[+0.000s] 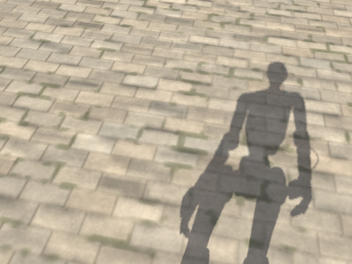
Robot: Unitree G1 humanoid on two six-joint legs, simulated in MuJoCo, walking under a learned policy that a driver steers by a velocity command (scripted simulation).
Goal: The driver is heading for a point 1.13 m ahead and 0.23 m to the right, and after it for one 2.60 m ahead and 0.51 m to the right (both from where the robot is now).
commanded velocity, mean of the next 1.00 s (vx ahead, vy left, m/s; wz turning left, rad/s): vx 0.47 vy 0.00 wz -0.04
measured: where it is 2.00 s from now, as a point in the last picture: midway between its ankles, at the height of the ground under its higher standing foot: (184, 188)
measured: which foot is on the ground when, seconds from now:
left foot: down 0.00-0.40, up 0.42-0.94, down 0.96-1.00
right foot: up 0.00-0.38, down 0.40-0.96, up 0.98-1.00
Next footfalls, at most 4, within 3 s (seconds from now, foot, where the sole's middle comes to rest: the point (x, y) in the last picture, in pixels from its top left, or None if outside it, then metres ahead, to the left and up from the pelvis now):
0.40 right None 0.39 -0.11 -0.76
0.96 left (143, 224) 0.68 0.14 -0.76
1.46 right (205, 208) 0.75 -0.11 -0.76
1.92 left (175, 159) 1.00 0.01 -0.76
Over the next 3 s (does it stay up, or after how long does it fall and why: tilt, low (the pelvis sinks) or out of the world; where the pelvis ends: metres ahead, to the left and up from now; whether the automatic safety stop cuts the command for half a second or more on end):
stays up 1.06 -0.16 0.02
